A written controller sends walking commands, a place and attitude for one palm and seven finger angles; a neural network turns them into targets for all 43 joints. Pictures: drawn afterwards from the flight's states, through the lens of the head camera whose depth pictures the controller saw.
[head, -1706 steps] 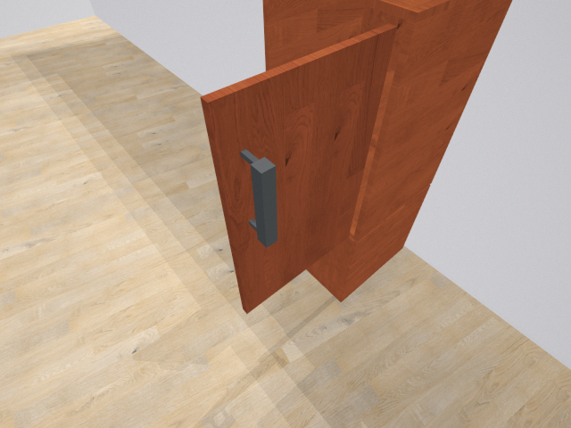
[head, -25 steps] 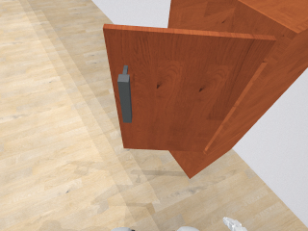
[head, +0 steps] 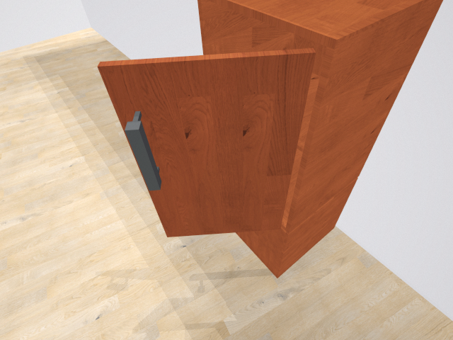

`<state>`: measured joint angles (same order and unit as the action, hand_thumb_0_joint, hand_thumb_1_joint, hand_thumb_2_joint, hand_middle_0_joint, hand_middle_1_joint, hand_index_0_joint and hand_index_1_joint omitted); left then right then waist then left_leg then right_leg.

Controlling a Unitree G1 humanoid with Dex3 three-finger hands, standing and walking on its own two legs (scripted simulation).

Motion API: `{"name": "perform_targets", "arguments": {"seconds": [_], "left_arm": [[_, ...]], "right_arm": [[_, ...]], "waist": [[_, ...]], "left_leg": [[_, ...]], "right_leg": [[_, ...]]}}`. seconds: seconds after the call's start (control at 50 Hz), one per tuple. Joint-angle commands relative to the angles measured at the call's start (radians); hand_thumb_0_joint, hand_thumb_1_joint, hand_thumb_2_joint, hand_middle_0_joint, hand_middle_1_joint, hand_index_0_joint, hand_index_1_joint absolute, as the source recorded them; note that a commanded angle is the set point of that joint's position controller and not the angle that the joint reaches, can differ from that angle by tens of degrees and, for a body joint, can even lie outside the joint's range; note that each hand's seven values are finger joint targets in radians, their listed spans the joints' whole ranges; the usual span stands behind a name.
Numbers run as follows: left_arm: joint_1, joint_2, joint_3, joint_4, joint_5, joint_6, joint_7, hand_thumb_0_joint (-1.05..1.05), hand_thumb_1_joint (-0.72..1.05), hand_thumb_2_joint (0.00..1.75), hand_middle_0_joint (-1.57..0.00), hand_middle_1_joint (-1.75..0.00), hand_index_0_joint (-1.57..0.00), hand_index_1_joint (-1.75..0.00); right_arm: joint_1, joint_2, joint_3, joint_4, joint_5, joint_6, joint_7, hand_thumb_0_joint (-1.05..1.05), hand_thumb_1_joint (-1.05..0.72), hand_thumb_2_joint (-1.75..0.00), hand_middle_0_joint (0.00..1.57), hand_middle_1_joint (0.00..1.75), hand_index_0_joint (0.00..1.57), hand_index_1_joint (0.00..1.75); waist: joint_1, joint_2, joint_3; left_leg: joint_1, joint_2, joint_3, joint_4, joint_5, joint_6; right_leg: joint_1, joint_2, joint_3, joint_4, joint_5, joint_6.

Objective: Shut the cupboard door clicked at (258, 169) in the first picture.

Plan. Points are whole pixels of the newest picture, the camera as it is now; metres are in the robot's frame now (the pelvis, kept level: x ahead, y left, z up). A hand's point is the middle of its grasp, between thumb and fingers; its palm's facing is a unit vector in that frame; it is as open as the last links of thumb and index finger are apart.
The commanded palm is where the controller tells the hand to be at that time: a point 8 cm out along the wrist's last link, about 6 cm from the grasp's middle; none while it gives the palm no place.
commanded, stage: come to a stop and stand still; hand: left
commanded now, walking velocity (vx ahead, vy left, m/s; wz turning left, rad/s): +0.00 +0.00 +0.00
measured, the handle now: (146, 152) +0.47 +0.18 +0.08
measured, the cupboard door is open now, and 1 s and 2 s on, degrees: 55 55 55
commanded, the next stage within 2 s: look again from close up in 0.90 s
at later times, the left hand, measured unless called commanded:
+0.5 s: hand out of the picture +0.03 +0.18 -0.16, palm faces +0.00 -0.98 -0.22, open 7.4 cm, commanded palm none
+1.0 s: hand out of the picture +0.07 +0.21 -0.15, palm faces +0.00 -0.96 -0.27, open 7.4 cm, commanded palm none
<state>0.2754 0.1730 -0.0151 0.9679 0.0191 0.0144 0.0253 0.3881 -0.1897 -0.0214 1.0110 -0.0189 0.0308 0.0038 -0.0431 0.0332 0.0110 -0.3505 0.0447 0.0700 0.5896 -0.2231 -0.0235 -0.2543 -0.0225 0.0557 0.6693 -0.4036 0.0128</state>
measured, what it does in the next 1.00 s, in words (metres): stands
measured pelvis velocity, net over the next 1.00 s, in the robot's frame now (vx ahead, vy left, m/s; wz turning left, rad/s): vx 0.05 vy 0.00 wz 0.01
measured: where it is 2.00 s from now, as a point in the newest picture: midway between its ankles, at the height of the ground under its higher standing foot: outside the picture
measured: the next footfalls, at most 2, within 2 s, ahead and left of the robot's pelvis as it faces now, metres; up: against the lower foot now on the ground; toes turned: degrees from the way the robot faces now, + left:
none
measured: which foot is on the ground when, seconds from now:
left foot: down 0.00-1.00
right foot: down 0.00-1.00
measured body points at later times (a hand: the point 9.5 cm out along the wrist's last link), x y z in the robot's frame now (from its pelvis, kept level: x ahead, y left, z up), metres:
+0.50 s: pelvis +0.03 +0.00 +0.01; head +0.04 +0.00 +0.46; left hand +0.03 +0.23 -0.14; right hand +0.08 -0.24 -0.14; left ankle +0.06 +0.14 -0.72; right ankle -0.03 -0.13 -0.72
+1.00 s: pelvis +0.05 +0.00 +0.02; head +0.07 +0.00 +0.46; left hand +0.07 +0.26 -0.13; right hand +0.10 -0.25 -0.14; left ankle +0.06 +0.14 -0.72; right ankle -0.03 -0.13 -0.72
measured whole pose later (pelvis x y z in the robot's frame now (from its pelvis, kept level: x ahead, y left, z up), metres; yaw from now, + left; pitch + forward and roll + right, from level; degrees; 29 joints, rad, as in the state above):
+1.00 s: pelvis +0.05 +0.00 +0.02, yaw +1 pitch +0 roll +1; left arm 0.22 0.24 0.00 1.10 0.02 -0.01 0.02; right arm 0.17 -0.21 0.00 1.12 -0.01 -0.01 -0.01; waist 0.00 -0.01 0.04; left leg -0.22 0.04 0.06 0.44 -0.22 -0.03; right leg -0.08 -0.03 0.04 0.44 -0.36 0.01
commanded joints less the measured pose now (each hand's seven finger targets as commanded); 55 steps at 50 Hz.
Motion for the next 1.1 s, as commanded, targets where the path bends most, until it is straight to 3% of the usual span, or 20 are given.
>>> {"name": "perform_targets", "arguments": {"seconds": [0.0, 0.1, 0.16, 0.2, 0.42, 0.46, 0.74, 1.08], "left_arm": [[0.021, 0.15, 0.038, -0.022, -0.006, -0.03, 0.01, 0.0, 0.9, 0.9, -0.2, -0.3, -0.2, -0.3], [0.036, 0.142, 0.035, 0.021, -0.007, -0.035, 0.01, 0.0, 0.9, 0.9, -0.2, -0.3, -0.2, -0.3], [0.041, 0.134, 0.031, 0.039, -0.005, -0.037, 0.01, 0.0, 0.9, 0.9, -0.2, -0.3, -0.2, -0.3], [0.04, 0.138, 0.033, 0.049, -0.005, -0.036, 0.01, 0.0, 0.9, 0.9, -0.2, -0.3, -0.2, -0.3], [0.049, 0.153, 0.036, 0.09, 0.0, -0.044, 0.008, 0.0, 0.9, 0.9, -0.2, -0.3, -0.2, -0.3], [0.05, 0.155, 0.036, 0.093, 0.002, -0.045, 0.008, 0.0, 0.9, 0.9, -0.2, -0.3, -0.2, -0.3], [0.013, 0.197, 0.041, 0.099, 0.0, -0.044, 0.006, 0.0, 0.9, 0.9, -0.2, -0.3, -0.2, -0.3], [-0.011, 0.2, 0.043, 0.102, -0.002, -0.043, 0.008, 0.0, 0.9, 0.9, -0.2, -0.3, -0.2, -0.3]], "right_arm": [[-0.026, -0.078, -0.006, -0.043, 0.0, -0.046, -0.012, 0.0, -0.9, -0.9, 0.2, 0.3, 0.2, 0.3], [-0.032, -0.078, -0.001, 0.002, 0.004, -0.055, -0.019, 0.0, -0.9, -0.9, 0.2, 0.3, 0.2, 0.3], [-0.042, -0.075, -0.001, 0.018, 0.006, -0.054, -0.022, 0.0, -0.9, -0.9, 0.2, 0.3, 0.2, 0.3], [-0.052, -0.084, -0.003, 0.027, 0.006, -0.055, -0.022, 0.0, -0.9, -0.9, 0.2, 0.3, 0.2, 0.3], [-0.144, -0.121, -0.01, 0.035, 0.008, -0.061, -0.028, 0.0, -0.9, -0.9, 0.2, 0.3, 0.2, 0.3], [-0.161, -0.117, -0.009, 0.037, 0.009, -0.06, -0.028, 0.0, -0.9, -0.9, 0.2, 0.3, 0.2, 0.3], [-0.215, -0.166, -0.007, 0.046, 0.006, -0.06, -0.027, 0.0, -0.9, -0.9, 0.2, 0.3, 0.2, 0.3], [-0.204, -0.157, -0.002, 0.079, 0.006, -0.058, -0.028, 0.0, -0.9, -0.9, 0.2, 0.3, 0.2, 0.3]], "waist": [[0.032, -0.09, 0.059], [0.039, -0.047, 0.033], [0.036, -0.056, 0.048], [0.035, -0.03, 0.044], [0.041, -0.026, 0.013], [0.043, -0.053, 0.025], [0.048, -0.038, -0.015], [0.05, -0.058, -0.009]], "left_leg": [[0.094, 0.029, -0.056, -0.119, -0.001, 0.032], [0.129, 0.045, -0.059, -0.137, 0.08, 0.033], [0.149, 0.051, -0.056, -0.149, 0.088, 0.033], [0.158, 0.054, -0.056, -0.155, 0.091, 0.032], [0.22, 0.065, -0.059, -0.15, 0.186, 0.04], [0.222, 0.065, -0.056, -0.152, 0.19, 0.04], [0.254, 0.069, -0.066, -0.171, 0.264, 0.041], [0.252, 0.063, -0.066, -0.188, 0.269, 0.032]], "right_leg": [[-0.119, -0.063, 0.072, -0.255, 0.015, -0.065], [-0.054, -0.057, 0.055, -0.254, 0.145, -0.056], [-0.053, -0.053, 0.05, -0.267, 0.171, -0.051], [-0.05, -0.055, 0.047, -0.268, 0.171, -0.05], [-0.011, -0.064, 0.038, -0.267, 0.312, -0.039], [-0.007, -0.067, 0.037, -0.274, 0.34, -0.038], [0.047, -0.08, 0.02, -0.281, 0.386, -0.029], [0.085, -0.088, 0.002, -0.308, 0.429, -0.027]]}}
